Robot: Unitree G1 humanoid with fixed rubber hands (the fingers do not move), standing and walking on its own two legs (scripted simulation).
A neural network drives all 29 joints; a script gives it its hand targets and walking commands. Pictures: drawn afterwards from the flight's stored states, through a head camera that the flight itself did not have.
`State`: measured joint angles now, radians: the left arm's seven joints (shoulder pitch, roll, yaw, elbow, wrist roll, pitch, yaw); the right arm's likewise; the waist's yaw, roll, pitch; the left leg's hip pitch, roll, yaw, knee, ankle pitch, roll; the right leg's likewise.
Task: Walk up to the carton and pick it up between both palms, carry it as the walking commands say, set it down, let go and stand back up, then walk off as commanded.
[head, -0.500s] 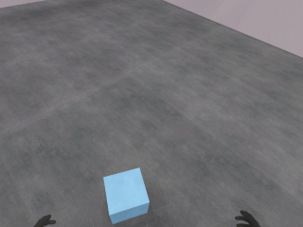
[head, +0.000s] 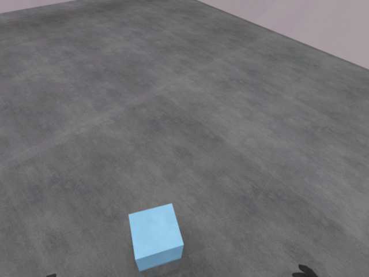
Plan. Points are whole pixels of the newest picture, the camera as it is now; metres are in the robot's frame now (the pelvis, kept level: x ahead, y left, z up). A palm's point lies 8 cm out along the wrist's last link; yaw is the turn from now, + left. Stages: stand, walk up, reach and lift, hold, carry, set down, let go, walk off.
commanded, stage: stand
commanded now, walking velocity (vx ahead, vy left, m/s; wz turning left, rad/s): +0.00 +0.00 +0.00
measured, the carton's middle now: (155, 237) +0.42 +0.08 -0.67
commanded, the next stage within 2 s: walk off in 0.58 s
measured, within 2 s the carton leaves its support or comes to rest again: neither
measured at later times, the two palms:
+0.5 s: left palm out of the picture +0.08 +0.31 -0.11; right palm out of the picture +0.09 -0.31 -0.09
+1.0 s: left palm out of the picture +0.05 +0.32 -0.12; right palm out of the picture +0.06 -0.29 -0.12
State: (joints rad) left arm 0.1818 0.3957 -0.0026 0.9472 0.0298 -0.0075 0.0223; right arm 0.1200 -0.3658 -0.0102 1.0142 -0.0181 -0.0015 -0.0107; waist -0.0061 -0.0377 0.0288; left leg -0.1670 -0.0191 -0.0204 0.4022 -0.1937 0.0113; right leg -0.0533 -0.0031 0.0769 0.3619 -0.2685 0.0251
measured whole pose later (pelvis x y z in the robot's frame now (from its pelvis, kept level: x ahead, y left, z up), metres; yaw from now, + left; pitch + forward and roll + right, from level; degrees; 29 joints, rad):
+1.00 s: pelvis -0.01 +0.02 -0.01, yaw +4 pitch -1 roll +0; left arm 0.16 0.36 0.01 0.96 0.04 0.04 0.04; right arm 0.17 -0.36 -0.02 1.10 -0.01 0.07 0.00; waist 0.02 -0.02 0.04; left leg -0.36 -0.04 -0.01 0.82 -0.42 -0.03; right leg -0.11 -0.05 0.02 0.44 -0.31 0.04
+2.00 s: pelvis +0.34 +0.01 +0.00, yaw +14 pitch +2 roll -1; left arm 0.34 0.21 0.06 1.02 0.03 -0.07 0.01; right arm 0.23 -0.24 -0.08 0.96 -0.05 -0.04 0.01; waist 0.01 0.01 0.02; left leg -0.54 0.14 0.05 1.18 -0.32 0.01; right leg -0.13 0.03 -0.19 0.34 -0.24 -0.06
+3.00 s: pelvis +0.83 -0.02 +0.01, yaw +16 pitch +1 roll +2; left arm 0.52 0.17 0.02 1.08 0.04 -0.08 0.00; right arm -0.01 -0.25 -0.08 0.93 -0.03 0.01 0.02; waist 0.11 -0.01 0.01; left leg -0.44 0.13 0.01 1.00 -0.29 -0.05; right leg -0.11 -0.07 -0.18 0.30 -0.21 -0.03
